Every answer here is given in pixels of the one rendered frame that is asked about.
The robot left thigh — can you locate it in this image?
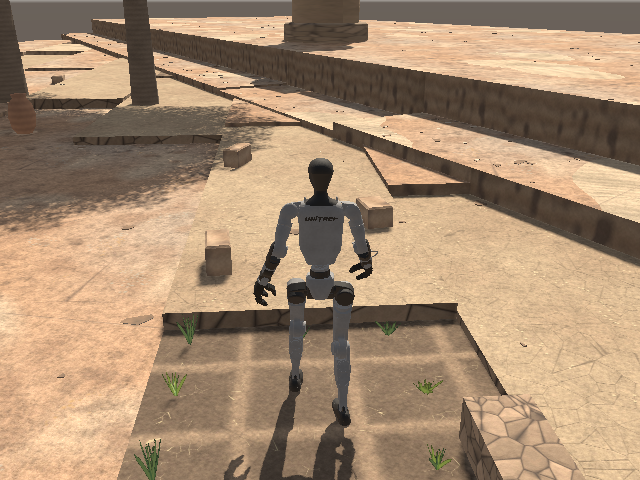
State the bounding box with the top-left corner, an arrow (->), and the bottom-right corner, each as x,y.
286,278 -> 307,337

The robot right forearm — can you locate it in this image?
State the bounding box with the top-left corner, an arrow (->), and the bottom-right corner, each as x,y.
357,239 -> 372,269

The left robot upper arm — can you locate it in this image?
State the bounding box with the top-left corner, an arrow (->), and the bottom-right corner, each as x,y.
271,201 -> 300,258

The left robot hand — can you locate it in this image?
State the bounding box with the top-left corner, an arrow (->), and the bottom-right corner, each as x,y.
253,281 -> 276,306

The left robot shin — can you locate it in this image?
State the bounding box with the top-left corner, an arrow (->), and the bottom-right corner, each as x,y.
289,320 -> 303,379

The right robot hand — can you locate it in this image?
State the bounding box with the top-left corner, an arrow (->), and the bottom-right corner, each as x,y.
349,263 -> 373,280

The right robot upper arm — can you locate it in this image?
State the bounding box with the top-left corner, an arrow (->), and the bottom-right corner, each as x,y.
341,201 -> 369,254

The robot left forearm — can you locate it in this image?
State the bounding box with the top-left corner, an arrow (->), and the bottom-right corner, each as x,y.
257,242 -> 281,286

